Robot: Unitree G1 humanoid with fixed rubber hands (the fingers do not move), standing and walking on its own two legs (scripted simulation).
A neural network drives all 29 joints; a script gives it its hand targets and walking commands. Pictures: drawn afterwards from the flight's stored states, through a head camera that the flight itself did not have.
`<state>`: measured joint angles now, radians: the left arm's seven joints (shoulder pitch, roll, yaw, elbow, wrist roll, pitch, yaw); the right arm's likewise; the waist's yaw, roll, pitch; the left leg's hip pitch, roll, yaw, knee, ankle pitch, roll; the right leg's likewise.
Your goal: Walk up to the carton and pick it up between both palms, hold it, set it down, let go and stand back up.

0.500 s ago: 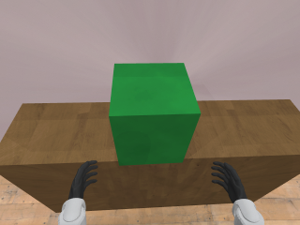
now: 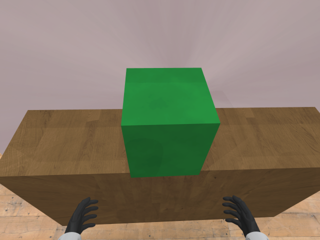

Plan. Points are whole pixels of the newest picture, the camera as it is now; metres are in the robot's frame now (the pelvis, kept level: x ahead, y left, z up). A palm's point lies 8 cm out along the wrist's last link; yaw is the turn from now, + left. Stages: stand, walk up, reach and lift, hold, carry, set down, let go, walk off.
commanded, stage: set down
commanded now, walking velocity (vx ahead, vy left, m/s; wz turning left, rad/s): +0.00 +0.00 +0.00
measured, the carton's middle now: (164, 124) +0.44 -0.01 +0.01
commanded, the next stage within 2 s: let go in 0.10 s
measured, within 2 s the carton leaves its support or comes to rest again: neither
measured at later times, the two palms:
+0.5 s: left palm (73, 232) +0.16 +0.22 -0.08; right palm (253, 238) +0.14 -0.23 -0.08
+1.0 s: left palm out of the picture +0.05 +0.26 -0.11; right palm out of the picture +0.06 -0.26 -0.11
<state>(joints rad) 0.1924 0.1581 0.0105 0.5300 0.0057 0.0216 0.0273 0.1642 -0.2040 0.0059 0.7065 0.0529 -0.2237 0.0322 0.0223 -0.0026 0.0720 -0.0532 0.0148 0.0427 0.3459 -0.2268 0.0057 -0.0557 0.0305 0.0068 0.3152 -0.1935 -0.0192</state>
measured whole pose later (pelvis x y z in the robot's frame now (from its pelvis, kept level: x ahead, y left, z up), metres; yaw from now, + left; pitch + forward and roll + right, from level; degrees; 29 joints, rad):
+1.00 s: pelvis -0.03 +0.00 -0.01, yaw +1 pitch -3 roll -1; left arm 0.32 0.24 0.03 0.73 0.02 -0.03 0.00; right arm 0.34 -0.25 -0.03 0.73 -0.01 -0.04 -0.01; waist 0.00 0.00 -0.01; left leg -0.18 0.02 0.02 0.48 -0.25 0.01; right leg -0.17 0.02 -0.02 0.44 -0.21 -0.02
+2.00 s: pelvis -0.04 +0.02 -0.01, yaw +2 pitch -2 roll +0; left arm 0.36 0.24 -0.01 0.83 0.01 -0.01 0.02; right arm 0.40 -0.25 0.01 0.77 0.00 -0.02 -0.01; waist 0.00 0.00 0.02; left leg -0.22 -0.02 0.02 0.50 -0.24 0.04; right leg -0.21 -0.02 -0.02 0.48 -0.23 0.01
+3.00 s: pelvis -0.02 +0.01 -0.01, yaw +2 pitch -2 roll +0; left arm 0.35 0.22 -0.01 0.95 0.01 -0.01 0.03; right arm 0.37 -0.22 0.01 0.90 0.00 -0.02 -0.03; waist 0.00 -0.01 0.02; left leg -0.18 -0.02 0.03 0.43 -0.23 0.03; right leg -0.18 -0.01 -0.01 0.43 -0.22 0.01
